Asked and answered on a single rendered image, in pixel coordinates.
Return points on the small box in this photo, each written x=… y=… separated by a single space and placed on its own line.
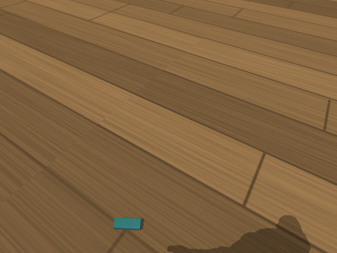
x=127 y=223

